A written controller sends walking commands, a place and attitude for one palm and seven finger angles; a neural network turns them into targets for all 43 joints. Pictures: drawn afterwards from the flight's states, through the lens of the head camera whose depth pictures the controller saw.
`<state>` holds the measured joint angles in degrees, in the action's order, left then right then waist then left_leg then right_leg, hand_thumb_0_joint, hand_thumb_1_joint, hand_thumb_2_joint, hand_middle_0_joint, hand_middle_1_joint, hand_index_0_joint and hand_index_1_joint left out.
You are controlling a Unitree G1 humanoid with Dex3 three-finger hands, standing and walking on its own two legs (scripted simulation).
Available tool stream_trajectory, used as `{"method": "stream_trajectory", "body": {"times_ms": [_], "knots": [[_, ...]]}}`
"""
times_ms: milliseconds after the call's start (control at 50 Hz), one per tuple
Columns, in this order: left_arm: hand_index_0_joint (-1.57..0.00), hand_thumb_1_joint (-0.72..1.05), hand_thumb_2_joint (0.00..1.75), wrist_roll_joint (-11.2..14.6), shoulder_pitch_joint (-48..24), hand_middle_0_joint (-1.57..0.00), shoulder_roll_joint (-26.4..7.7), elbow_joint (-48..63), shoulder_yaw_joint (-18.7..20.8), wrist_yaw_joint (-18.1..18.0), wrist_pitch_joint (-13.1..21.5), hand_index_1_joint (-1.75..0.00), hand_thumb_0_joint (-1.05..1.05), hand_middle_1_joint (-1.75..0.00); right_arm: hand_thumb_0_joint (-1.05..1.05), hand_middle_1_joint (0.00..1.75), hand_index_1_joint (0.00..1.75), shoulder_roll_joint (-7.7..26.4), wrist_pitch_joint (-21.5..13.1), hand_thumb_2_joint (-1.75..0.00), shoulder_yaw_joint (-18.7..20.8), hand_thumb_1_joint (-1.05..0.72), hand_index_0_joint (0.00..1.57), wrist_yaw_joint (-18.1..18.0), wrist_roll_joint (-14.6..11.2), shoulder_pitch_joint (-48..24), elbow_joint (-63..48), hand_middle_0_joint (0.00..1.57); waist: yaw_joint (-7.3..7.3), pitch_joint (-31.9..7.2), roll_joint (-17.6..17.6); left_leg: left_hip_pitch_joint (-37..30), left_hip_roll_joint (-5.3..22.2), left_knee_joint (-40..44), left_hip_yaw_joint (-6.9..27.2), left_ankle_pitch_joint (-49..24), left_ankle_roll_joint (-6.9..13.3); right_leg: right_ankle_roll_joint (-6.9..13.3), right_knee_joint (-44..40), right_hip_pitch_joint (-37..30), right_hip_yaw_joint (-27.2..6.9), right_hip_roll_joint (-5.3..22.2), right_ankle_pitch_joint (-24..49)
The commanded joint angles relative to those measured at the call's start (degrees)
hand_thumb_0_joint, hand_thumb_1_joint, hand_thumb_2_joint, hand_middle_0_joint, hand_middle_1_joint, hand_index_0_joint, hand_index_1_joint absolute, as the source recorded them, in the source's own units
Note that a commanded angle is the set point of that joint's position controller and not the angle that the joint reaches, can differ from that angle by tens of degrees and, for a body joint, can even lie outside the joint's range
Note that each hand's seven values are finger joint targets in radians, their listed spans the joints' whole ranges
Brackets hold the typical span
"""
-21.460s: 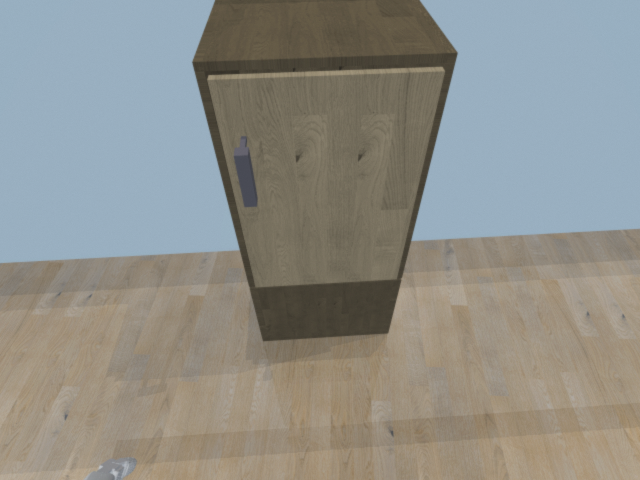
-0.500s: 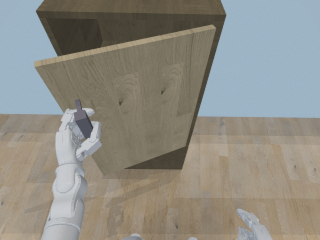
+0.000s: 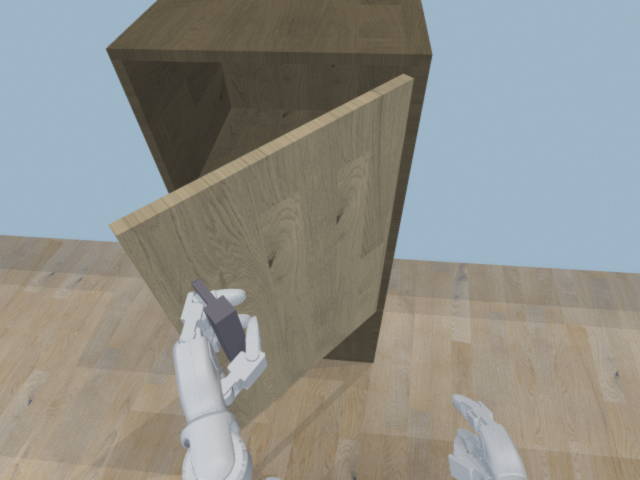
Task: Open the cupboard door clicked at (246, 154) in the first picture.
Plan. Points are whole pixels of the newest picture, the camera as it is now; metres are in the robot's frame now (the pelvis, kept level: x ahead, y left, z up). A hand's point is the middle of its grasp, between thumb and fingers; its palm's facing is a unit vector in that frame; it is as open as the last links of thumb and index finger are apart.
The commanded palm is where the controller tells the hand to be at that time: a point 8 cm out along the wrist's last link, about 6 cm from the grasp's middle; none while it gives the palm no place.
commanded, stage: open thumb and fingers to let go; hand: left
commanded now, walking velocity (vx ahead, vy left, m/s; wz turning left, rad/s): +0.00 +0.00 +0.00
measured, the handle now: (221, 324) +0.29 +0.14 +0.06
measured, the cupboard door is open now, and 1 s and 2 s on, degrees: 47 47 48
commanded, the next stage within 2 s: slide the hand sideways off the handle in 0.72 s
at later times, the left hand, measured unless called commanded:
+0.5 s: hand (245, 354) +0.25 +0.10 +0.07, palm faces +0.36 -0.93 -0.01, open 13.5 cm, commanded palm +0.20 +0.16 +0.06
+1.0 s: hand (231, 381) +0.22 +0.11 +0.06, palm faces -0.10 -0.99 -0.11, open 16.0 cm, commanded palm +0.20 +0.16 +0.06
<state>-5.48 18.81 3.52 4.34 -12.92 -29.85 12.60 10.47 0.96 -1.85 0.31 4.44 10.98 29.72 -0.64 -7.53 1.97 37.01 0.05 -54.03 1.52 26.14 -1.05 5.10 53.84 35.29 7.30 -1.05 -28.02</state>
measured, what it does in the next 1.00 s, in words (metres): stands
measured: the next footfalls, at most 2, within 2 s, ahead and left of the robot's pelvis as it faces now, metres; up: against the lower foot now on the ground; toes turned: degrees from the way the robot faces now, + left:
none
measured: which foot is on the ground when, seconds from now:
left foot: down 0.00-1.00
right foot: down 0.00-1.00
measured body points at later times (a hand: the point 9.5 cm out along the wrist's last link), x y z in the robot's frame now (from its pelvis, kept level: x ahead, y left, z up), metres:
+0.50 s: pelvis -0.01 -0.02 +0.00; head +0.01 -0.04 +0.45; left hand +0.22 +0.15 +0.07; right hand +0.15 -0.25 -0.10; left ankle +0.01 +0.13 -0.68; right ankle -0.01 -0.06 -0.68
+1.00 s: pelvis -0.01 +0.03 +0.00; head +0.01 +0.01 +0.45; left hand +0.22 +0.17 +0.07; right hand +0.16 -0.19 -0.09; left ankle +0.01 +0.13 -0.68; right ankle -0.01 -0.06 -0.68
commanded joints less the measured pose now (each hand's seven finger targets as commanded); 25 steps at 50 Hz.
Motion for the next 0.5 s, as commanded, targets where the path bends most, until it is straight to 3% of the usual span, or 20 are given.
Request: {"method": "stream_trajectory", "body": {"times_ms": [0,20,60,140,220,280,320,440,480], "knots": [[-0.37,0.48,0.72,0.29,-8.70,-0.37,-1.20,9.56,3.92,0.79,4.62,-1.30,0.00,-1.30,0.00,0.30,0.30,4.45,-3.18,-0.90,1.97,-0.90,0.20,-1.63,-0.30,-4.55,-7.96,0.20,0.86,-9.41,-7.37,0.11,-1.66,3.55,0.44,-8.86,1.82,-5.45,-14.04,-9.71,-13.99,4.96,18.14],[-0.36,0.41,0.69,0.90,-9.53,-0.36,-2.33,9.44,5.18,1.49,4.71,-1.30,0.00,-1.30,0.00,0.30,0.30,4.44,-3.10,-0.90,2.16,-0.90,0.20,-1.85,-0.67,-4.14,-7.62,0.20,0.95,-9.99,-8.12,0.19,-1.60,3.69,0.52,-9.22,1.76,-5.58,-14.76,-11.31,-14.99,5.30,19.00],[-0.35,0.27,0.63,2.17,-9.15,-0.35,-2.07,10.47,5.23,3.08,5.08,-1.28,0.00,-1.28,0.00,0.30,0.30,4.51,-3.38,-0.90,2.26,-0.90,0.20,-2.09,-0.79,-4.09,-7.49,0.20,0.67,-10.77,-6.45,0.01,-1.62,3.87,0.39,-9.79,1.66,-6.03,-14.95,-13.22,-16.00,5.99,22.06],[-0.33,-0.01,0.51,5.10,-10.06,-0.33,-3.23,8.57,7.63,5.51,6.30,-1.25,0.00,-1.25,0.00,0.30,0.30,4.99,-4.10,-0.90,2.37,-0.90,0.20,-2.62,-1.06,-4.45,-6.46,0.20,1.26,-8.12,-9.71,1.72,-1.50,3.76,0.96,-8.00,1.64,-7.15,-17.04,-13.82,-18.18,7.04,21.25],[-0.32,-0.29,0.39,6.00,-7.28,-0.32,-4.20,7.07,9.63,6.69,7.73,-1.22,0.00,-1.22,0.00,0.30,0.30,5.40,-4.73,-0.90,2.80,-0.90,0.20,-2.41,-1.16,-4.14,-6.30,0.20,0.55,-7.94,-8.33,1.58,-1.50,4.41,0.90,-7.97,1.62,-7.01,-16.81,-13.68,-17.82,6.93,20.94],[-0.30,-0.50,0.30,6.22,-9.33,-0.30,-3.77,6.65,9.00,7.01,8.61,-1.20,0.00,-1.20,0.00,0.30,0.30,5.46,-5.16,-0.90,2.81,-0.90,0.20,-2.30,-1.18,-4.43,-6.25,0.20,1.12,-6.34,-7.92,1.82,-1.53,4.44,0.86,-6.83,1.73,-6.97,-17.17,-11.63,-17.67,6.98,17.41],[-0.30,-0.50,0.30,6.04,-10.20,-0.30,-4.38,7.85,9.27,6.92,9.37,-1.20,0.00,-1.20,0.00,0.30,0.30,5.67,-5.57,-0.90,3.14,-0.90,0.20,-2.21,-1.21,-4.42,-6.37,0.20,1.13,-7.12,-6.99,1.33,-1.52,4.18,0.90,-7.19,1.86,-6.67,-17.31,-11.49,-17.92,6.89,16.26],[-0.25,-0.50,0.30,6.39,-10.42,-0.25,-3.84,6.60,9.21,6.69,9.83,-0.90,0.00,-0.90,0.00,0.30,0.30,5.68,-6.17,-0.90,3.24,-0.90,0.20,-2.20,-1.22,-4.21,-6.29,0.20,1.09,-7.97,-8.53,1.47,-1.58,4.02,0.73,-7.27,1.96,-6.86,-16.63,-11.24,-17.35,6.84,16.76],[-0.23,-0.50,0.30,6.48,-8.74,-0.23,-4.49,6.60,10.39,6.52,9.73,-0.80,0.00,-0.80,0.00,0.30,0.30,5.69,-6.10,-0.90,3.33,-0.90,0.20,-2.19,-1.22,-3.83,-6.42,0.20,0.41,-9.23,-8.20,1.41,-1.63,4.28,0.58,-7.82,1.87,-6.77,-16.00,-12.23,-17.06,6.70,18.24]]}}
